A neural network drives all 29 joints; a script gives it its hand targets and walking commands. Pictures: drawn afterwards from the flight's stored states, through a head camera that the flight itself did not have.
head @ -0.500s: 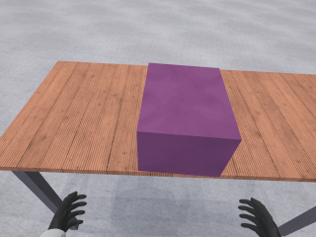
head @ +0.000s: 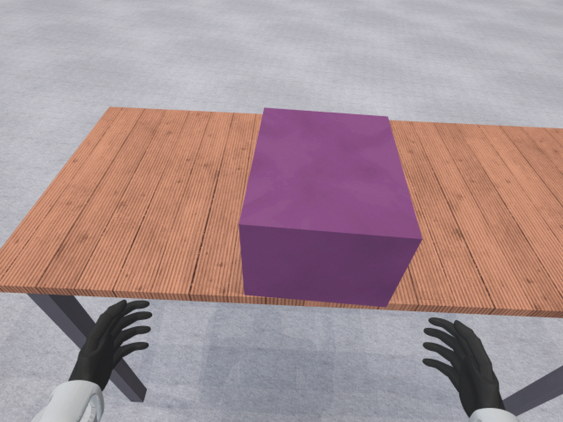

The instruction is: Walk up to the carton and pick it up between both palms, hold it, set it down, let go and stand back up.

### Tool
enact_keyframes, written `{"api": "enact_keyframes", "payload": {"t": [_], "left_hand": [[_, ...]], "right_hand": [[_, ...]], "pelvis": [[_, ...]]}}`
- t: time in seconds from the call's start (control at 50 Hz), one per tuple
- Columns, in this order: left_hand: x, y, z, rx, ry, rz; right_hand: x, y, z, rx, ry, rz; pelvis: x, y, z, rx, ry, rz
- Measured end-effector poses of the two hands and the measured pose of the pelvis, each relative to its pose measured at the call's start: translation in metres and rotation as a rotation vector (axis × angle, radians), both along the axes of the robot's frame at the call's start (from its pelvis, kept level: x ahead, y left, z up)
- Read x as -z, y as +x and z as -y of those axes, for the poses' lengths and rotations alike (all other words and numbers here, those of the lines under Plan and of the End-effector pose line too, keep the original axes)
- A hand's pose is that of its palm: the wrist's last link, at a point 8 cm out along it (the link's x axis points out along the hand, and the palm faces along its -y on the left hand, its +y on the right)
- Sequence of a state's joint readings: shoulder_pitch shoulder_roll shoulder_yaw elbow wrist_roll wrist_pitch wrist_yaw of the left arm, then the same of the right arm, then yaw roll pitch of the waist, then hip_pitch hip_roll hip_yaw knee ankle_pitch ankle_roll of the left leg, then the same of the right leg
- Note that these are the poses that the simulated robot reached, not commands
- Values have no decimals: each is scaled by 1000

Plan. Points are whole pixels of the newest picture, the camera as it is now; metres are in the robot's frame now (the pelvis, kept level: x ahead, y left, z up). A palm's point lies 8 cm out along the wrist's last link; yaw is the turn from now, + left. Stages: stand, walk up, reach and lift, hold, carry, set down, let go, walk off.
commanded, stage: reach and lift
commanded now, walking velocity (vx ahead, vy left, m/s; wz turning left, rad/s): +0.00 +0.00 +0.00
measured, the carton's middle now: (320, 200) +0.48 -0.03 +0.07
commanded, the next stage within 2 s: none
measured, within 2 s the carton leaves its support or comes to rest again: neither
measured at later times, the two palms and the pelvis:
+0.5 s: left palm (106, 291) +0.25 +0.24 +0.11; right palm (468, 324) +0.25 -0.20 +0.09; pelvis +0.02 +0.01 +0.00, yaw +0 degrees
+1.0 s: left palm (121, 227) +0.33 +0.24 +0.14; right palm (466, 257) +0.33 -0.21 +0.13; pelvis +0.01 +0.00 +0.00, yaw +0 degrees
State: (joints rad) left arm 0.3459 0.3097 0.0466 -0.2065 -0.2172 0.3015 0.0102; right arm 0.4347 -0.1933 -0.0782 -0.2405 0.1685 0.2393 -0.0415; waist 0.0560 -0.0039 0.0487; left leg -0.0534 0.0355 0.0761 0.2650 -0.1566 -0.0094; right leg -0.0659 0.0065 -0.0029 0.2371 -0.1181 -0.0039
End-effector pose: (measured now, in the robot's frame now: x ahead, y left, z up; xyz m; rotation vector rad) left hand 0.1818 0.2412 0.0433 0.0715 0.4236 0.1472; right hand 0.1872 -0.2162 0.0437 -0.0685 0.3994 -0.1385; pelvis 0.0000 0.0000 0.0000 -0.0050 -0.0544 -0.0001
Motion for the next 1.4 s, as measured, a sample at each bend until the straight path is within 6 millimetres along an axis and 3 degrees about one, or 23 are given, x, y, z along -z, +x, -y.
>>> {"api": "enact_keyframes", "payload": {"t": [0.18, 0.36, 0.46, 0.56, 0.66, 0.76, 0.96, 1.16, 1.26, 1.4], "left_hand": [[-28, 23, -1, 16, 14, 100], [-43, 39, -2, 36, 11, 147], [-60, 59, 4, 67, 5, 204], [-64, 78, 5, 74, -1, 191], [-65, 90, 5, 74, -10, 172], [-81, 104, 5, 61, 1, 207], [-91, 136, 2, 43, -30, 172], [-118, 174, 9, 59, -49, 206], [-117, 189, 3, 39, -56, 167], [-135, 208, 2, 53, -50, 206]], "right_hand": [[-26, 25, -11, -20, 51, 116], [-34, 42, -14, -6, 72, 166], [-48, 56, -12, -11, 65, 214], [-49, 69, -12, -15, 81, 193], [-58, 79, -11, -16, 84, 207], [-72, 98, -8, -33, 78, 245], [-79, 131, -7, -21, 97, 229], [-105, 163, -3, -20, 78, 234], [-111, 178, 0, -6, 78, 207], [-122, 198, -8, -30, 85, 208]], "pelvis": [[0, 5, -1, 6, 1, -5], [0, 16, -5, 0, -3, -6], [0, 21, -6, 3, -4, -16], [0, 22, -6, 7, -6, -13], [0, 22, -5, 13, -7, -25], [0, 19, -4, 12, -6, -38], [1, 10, -2, 6, -1, -42], [2, 8, 0, 5, 0, -52], [2, 7, 0, 2, 0, -55], [3, 7, -2, -4, -5, -78]]}}
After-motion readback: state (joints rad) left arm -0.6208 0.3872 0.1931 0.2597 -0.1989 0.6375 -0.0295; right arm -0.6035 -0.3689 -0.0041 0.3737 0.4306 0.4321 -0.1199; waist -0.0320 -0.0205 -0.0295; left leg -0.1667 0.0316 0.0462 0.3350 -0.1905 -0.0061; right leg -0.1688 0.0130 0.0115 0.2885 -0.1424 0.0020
